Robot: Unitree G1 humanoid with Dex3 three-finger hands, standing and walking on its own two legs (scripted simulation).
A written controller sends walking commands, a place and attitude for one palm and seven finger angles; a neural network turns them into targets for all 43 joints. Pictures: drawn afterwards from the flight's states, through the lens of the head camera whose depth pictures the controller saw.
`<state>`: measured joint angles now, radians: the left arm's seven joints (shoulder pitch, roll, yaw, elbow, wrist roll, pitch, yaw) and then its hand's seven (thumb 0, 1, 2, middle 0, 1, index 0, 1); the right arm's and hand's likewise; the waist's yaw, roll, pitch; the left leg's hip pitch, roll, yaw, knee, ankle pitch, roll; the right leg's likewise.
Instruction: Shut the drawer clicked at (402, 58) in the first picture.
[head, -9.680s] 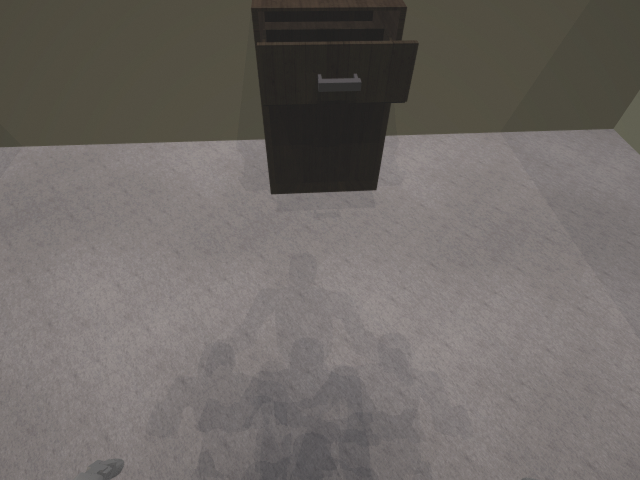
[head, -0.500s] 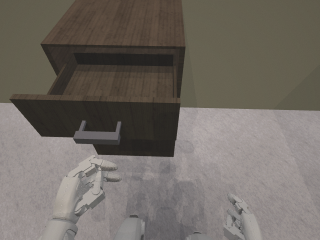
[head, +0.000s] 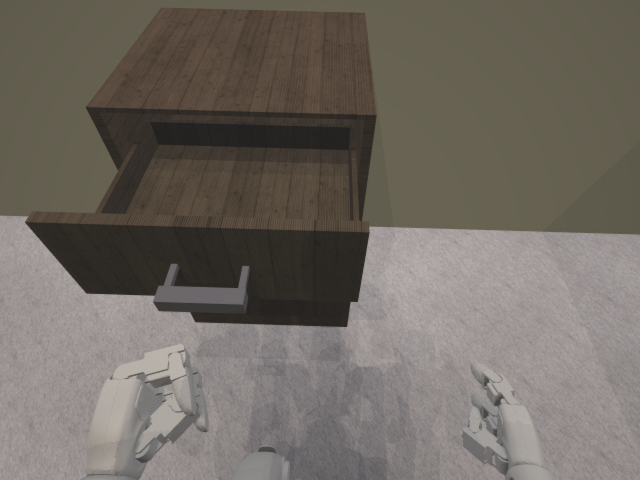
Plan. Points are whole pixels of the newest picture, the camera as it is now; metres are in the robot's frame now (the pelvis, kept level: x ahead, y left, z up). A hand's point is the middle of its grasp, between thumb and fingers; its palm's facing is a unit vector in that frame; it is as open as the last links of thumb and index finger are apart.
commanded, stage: raise the hand and make a fist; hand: left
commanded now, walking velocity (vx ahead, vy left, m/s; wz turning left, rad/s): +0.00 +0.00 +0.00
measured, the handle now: (205, 285) +0.37 +0.19 +0.00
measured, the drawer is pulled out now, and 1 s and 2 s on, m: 0.26 0.26 0.26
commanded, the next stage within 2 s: bring the fist close to the handle in 0.66 s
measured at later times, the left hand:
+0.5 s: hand (189, 408) +0.18 +0.14 +0.10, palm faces +0.02 -1.00 -0.04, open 3.3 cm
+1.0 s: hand (205, 398) +0.20 +0.13 +0.08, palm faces +0.02 -1.00 -0.04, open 3.3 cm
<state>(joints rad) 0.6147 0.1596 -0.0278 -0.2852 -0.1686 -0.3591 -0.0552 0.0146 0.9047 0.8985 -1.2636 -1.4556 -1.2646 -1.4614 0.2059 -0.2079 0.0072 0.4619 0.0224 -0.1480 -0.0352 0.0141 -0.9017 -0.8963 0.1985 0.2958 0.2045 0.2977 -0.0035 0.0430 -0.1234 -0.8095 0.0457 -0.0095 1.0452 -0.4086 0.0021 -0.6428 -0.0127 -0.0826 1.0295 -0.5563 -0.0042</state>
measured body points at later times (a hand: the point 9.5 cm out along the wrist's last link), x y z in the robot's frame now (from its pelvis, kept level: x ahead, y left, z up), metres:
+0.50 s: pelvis +0.01 -0.01 +0.01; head +0.03 -0.02 +0.46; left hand +0.17 +0.19 +0.10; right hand +0.19 -0.24 -0.06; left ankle +0.06 +0.12 -0.67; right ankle -0.02 -0.12 -0.67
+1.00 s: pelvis +0.01 -0.02 +0.00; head +0.04 -0.03 +0.45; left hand +0.19 +0.19 +0.08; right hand +0.20 -0.25 -0.07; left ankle +0.06 +0.12 -0.67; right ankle -0.02 -0.12 -0.67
